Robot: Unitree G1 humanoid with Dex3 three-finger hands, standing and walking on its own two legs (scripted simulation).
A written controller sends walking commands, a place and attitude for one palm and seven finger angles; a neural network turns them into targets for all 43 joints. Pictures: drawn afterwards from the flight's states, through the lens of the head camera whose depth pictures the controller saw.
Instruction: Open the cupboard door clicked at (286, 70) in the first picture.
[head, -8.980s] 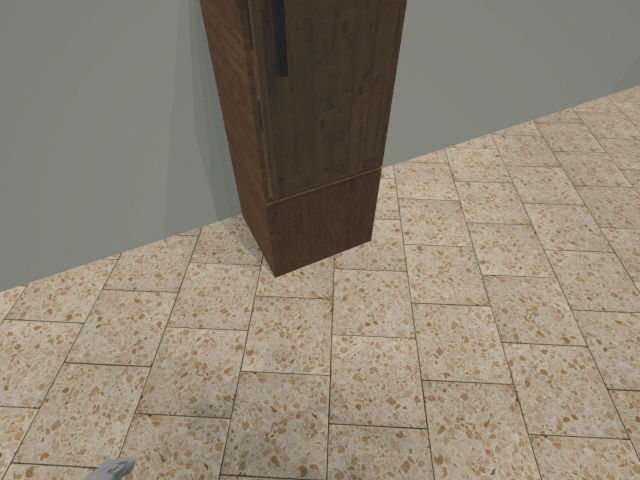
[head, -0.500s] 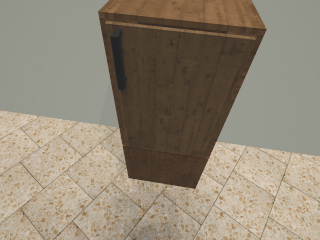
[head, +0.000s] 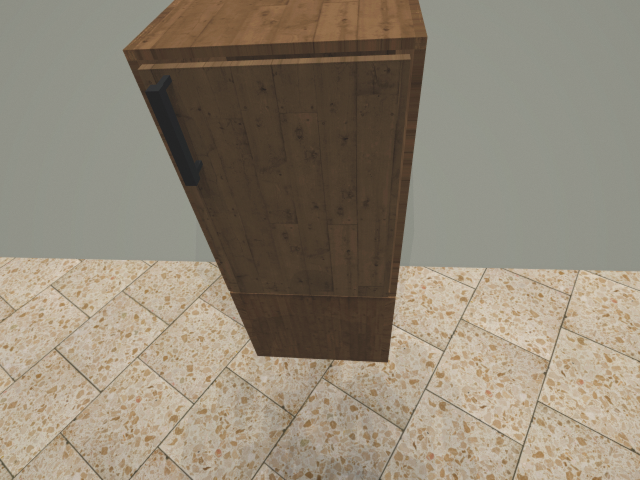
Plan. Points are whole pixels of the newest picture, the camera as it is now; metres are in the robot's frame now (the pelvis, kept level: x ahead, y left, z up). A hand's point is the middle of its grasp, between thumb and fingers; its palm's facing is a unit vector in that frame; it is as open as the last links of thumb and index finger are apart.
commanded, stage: come to a stop and stand still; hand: left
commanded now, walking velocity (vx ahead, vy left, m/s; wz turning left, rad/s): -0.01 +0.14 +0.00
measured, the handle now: (179, 133) +0.59 +0.27 +0.14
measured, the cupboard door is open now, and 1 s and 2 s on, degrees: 0 0 0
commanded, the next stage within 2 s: look again from close up in 0.68 s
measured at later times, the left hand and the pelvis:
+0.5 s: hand out of the picture -0.04 +0.24 -0.19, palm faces +0.10 -0.98 -0.18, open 7.4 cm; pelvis -0.02 +0.06 -0.01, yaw +2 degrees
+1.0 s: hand out of the picture -0.01 +0.25 -0.18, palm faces +0.01 -0.97 -0.24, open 7.3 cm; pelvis -0.01 +0.06 -0.01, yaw +1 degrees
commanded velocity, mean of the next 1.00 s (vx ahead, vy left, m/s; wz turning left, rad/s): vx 0.00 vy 0.01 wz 0.00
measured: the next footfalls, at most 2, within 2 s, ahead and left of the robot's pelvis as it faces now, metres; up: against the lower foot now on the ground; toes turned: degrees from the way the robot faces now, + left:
left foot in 0.32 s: +0.00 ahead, +0.18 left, +0.00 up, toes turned +4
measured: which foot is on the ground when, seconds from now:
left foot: up 0.00-0.30, down 0.32-1.00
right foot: down 0.00-1.00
